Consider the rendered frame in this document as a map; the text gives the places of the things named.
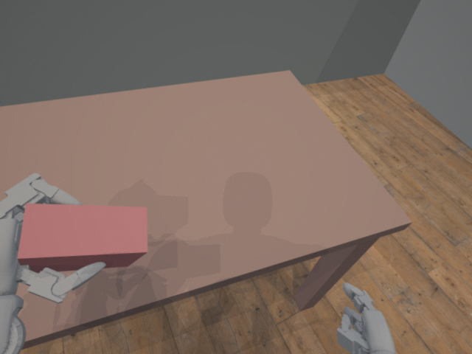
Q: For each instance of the sponge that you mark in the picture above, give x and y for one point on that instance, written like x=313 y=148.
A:
x=66 y=237

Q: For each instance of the right robot hand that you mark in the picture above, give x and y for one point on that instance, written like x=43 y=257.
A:
x=371 y=333

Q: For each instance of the left robot hand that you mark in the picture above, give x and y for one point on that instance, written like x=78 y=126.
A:
x=49 y=284

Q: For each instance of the left robot forearm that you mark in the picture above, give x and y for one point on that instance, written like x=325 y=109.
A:
x=12 y=329

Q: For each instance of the table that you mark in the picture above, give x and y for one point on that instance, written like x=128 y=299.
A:
x=241 y=176

